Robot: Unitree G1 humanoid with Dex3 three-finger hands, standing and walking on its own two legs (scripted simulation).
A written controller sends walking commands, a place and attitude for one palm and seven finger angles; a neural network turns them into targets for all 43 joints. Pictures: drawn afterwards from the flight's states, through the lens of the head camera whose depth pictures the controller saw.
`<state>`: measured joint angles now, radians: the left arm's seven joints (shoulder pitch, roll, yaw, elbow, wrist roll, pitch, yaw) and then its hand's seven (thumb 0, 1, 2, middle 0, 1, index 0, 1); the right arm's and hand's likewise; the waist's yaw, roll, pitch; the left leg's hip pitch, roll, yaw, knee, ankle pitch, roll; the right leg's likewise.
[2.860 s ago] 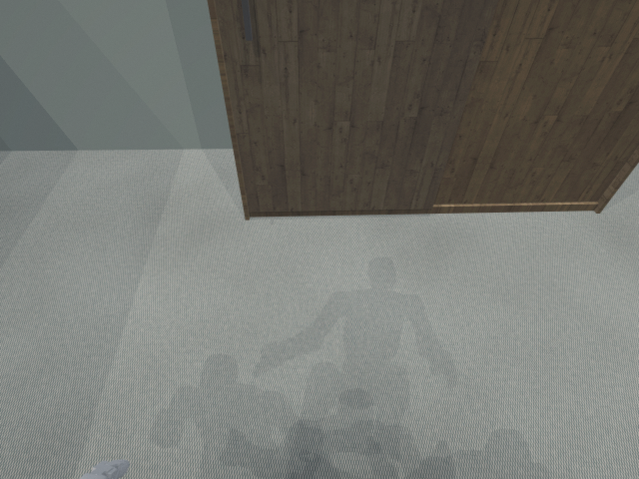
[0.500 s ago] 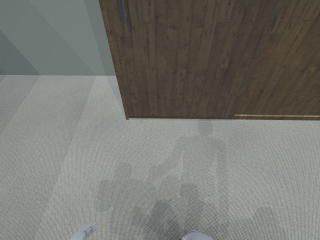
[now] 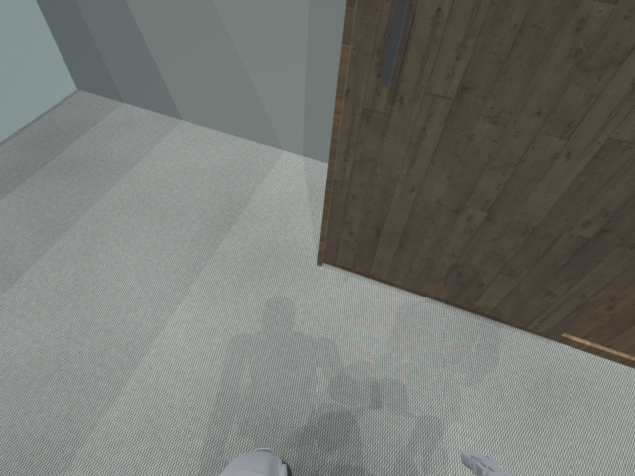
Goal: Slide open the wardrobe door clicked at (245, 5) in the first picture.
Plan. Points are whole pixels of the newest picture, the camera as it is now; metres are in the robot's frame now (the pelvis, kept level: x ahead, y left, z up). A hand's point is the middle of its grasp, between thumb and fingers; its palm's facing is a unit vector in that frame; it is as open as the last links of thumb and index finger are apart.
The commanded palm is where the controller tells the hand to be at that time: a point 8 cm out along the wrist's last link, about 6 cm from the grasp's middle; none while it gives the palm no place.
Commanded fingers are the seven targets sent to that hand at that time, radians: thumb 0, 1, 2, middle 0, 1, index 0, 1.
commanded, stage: turn to face it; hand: left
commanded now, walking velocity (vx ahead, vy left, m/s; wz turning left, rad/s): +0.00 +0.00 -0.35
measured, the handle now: (396, 37) +0.85 -0.06 +0.14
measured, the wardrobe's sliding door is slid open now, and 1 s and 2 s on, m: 0.00 0.00 0.00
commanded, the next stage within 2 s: take the last steps up to it in 0.46 s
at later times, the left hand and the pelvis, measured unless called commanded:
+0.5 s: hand out of the picture +0.13 +0.16 -0.15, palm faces -0.10 -0.97 -0.24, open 7.3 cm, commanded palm none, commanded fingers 0.00 0.90 0.90 -0.20 -0.30 -0.20 -0.30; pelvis +0.07 -0.02 +0.01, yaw -9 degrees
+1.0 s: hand (218, 441) +0.18 +0.16 -0.15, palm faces -0.18 -0.97 -0.15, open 7.4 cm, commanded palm none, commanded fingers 0.00 0.90 0.90 -0.20 -0.30 -0.20 -0.30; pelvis +0.13 -0.02 +0.03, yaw -13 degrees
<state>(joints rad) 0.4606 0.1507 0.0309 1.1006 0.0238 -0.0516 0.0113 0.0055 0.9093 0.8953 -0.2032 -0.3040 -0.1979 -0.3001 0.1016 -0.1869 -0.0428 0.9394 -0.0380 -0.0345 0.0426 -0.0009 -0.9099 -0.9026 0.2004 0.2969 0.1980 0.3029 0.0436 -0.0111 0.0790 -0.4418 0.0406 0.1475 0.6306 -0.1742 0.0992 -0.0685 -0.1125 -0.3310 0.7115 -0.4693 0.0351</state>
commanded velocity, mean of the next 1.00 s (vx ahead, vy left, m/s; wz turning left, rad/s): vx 0.14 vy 0.00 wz -0.20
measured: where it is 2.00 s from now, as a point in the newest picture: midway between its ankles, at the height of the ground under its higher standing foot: (352, 428)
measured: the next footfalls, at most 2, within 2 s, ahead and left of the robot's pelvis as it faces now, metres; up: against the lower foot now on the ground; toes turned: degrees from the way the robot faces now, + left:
right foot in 0.48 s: +0.09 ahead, -0.13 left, +0.00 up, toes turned -13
left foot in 0.84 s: +0.15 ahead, +0.10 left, +0.00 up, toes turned -5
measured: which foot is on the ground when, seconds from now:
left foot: down 0.00-0.48, up 0.50-0.82, down 0.84-1.00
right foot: up 0.00-0.46, down 0.48-0.86, up 0.88-1.00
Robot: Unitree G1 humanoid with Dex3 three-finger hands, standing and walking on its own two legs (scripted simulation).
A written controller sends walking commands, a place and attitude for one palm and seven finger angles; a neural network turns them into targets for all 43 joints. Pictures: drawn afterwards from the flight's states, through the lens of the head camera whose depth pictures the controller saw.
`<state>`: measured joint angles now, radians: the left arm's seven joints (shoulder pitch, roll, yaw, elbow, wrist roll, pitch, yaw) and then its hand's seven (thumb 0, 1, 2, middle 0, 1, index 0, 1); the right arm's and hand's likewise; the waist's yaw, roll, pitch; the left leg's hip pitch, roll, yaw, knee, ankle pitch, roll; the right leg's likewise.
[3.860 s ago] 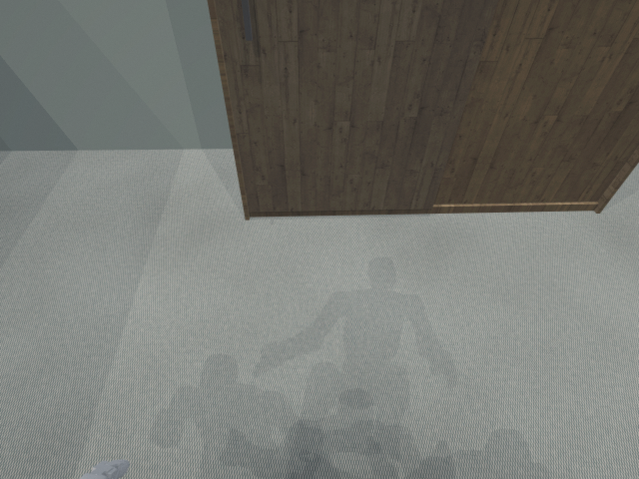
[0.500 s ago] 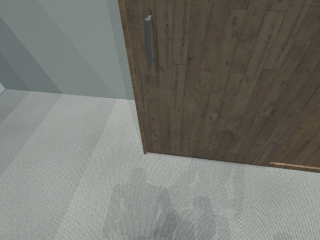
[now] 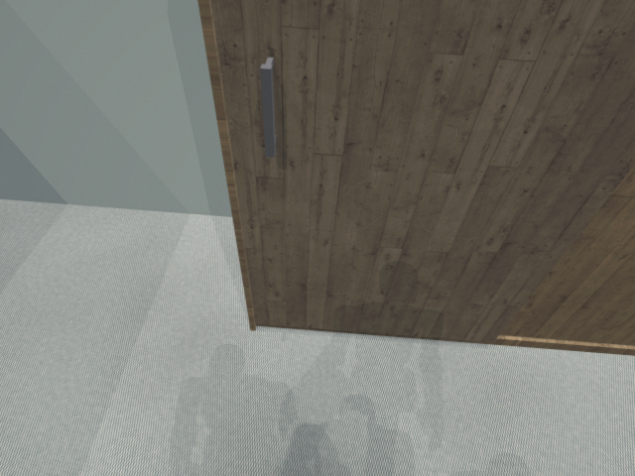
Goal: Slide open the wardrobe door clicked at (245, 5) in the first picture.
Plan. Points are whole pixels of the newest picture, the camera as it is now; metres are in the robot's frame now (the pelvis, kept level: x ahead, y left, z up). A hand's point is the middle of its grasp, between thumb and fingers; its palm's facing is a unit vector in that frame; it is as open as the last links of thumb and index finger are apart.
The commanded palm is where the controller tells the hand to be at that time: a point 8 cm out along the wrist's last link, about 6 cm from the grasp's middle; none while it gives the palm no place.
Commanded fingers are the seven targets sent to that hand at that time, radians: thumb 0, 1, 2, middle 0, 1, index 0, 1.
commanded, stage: take the last steps up to it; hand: left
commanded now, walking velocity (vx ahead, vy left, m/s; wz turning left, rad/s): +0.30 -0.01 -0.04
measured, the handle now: (270, 109) +0.70 +0.12 +0.11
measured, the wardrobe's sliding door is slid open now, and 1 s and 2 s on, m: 0.00 0.00 0.00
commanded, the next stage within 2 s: come to a stop and stand still in 0.48 s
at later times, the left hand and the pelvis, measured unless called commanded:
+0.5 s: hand (233, 462) +0.18 +0.13 -0.16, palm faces +0.06 -0.97 -0.22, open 7.2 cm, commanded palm none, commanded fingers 0.00 0.90 0.90 -0.20 -0.30 -0.20 -0.30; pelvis +0.16 -0.05 +0.00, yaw +1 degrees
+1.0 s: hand (209, 430) +0.23 +0.17 -0.18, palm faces +0.05 -0.97 -0.24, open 7.4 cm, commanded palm none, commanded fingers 0.00 0.90 0.90 -0.20 -0.30 -0.20 -0.30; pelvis +0.20 -0.03 -0.01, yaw -1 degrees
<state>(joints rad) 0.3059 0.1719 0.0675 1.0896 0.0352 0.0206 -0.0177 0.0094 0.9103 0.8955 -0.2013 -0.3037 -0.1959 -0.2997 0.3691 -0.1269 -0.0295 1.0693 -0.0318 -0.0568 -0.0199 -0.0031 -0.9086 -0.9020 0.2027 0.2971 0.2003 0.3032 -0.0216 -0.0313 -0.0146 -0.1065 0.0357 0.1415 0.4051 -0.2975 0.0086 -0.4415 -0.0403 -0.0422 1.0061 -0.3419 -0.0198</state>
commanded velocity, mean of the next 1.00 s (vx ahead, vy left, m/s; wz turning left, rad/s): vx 0.05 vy -0.03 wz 0.01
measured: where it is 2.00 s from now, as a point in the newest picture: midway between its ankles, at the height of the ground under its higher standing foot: outside the picture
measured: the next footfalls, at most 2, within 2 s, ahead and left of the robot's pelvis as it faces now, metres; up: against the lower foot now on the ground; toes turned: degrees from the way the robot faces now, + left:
right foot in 0.22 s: +0.19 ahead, -0.14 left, +0.00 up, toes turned -9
left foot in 0.68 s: +0.33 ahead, +0.08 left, +0.00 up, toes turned +9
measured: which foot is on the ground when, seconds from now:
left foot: down 0.00-0.24, up 0.26-0.66, down 0.68-1.00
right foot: up 0.00-0.20, down 0.22-0.70, up 0.72-1.00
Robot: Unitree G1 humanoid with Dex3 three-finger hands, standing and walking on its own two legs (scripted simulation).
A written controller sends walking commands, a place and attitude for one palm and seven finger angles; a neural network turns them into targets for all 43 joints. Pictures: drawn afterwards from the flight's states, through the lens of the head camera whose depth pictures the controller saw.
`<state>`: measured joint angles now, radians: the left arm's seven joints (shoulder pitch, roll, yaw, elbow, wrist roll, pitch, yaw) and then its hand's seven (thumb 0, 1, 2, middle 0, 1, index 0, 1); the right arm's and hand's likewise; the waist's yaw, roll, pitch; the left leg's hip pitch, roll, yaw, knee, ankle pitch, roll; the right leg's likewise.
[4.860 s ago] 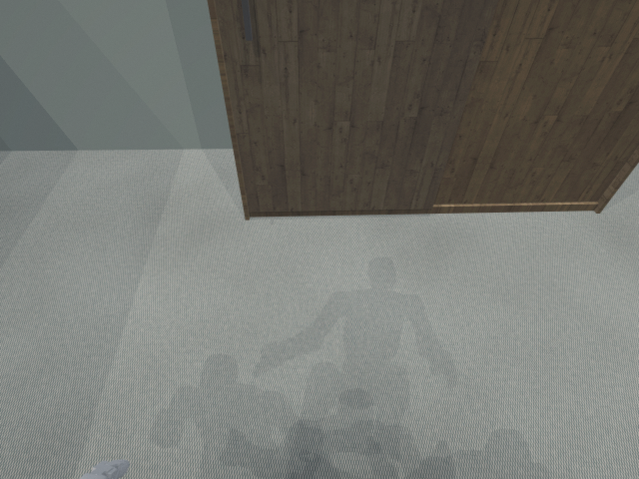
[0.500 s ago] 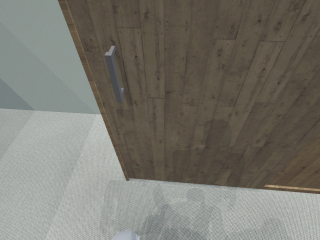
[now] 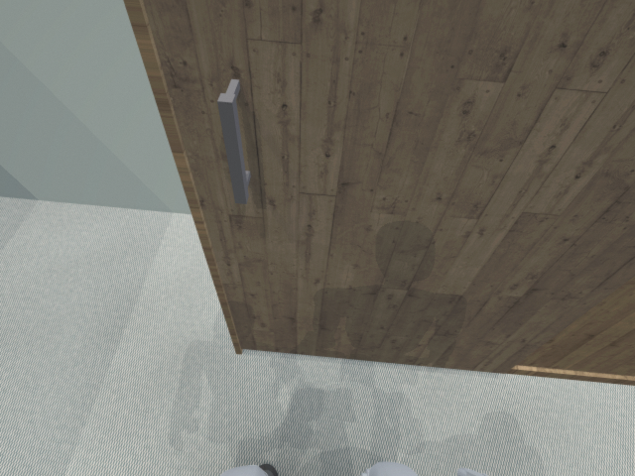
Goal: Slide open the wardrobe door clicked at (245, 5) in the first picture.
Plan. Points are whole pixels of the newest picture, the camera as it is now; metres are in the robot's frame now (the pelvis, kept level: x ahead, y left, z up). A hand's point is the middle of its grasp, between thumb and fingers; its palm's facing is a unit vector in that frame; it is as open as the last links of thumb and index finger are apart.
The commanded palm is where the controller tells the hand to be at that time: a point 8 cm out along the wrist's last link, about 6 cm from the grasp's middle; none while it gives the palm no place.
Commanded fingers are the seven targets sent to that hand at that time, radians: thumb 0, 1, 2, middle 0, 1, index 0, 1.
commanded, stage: come to a stop and stand still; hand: left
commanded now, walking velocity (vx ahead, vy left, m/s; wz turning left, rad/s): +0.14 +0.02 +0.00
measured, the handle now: (238, 146) +0.50 +0.16 +0.12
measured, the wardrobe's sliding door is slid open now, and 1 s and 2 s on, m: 0.00 0.00 0.00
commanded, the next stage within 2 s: look again from close up in 1.08 s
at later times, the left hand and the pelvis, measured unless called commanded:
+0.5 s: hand out of the picture -0.06 +0.11 -0.14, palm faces +0.13 -0.96 -0.24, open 7.4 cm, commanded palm none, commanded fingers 0.00 0.90 0.90 -0.20 -0.30 -0.20 -0.30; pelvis -0.03 -0.05 +0.02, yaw +2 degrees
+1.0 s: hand out of the picture -0.02 +0.18 -0.18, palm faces +0.06 -0.98 -0.19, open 7.4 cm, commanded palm none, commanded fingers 0.00 0.90 0.90 -0.20 -0.30 -0.20 -0.30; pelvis -0.02 +0.01 +0.01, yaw +1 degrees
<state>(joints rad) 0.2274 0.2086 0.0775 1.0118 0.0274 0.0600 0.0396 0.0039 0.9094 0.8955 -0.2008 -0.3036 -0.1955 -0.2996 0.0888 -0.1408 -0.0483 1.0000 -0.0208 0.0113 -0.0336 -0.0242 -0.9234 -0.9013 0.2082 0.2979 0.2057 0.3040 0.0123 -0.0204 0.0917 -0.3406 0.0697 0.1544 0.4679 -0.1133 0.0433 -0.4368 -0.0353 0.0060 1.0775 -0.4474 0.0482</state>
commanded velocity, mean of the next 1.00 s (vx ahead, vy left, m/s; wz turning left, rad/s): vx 0.05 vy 0.07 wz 0.00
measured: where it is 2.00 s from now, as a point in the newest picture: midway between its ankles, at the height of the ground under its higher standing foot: outside the picture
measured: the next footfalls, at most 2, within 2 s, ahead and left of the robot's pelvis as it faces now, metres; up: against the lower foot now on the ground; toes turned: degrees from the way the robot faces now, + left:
right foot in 0.14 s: +0.00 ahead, -0.16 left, +0.00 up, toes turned -3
left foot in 0.66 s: -0.01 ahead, +0.11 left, +0.00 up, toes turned +6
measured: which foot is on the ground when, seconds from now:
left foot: down 0.00-0.14, up 0.16-0.64, down 0.66-1.00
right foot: up 0.00-0.12, down 0.14-1.00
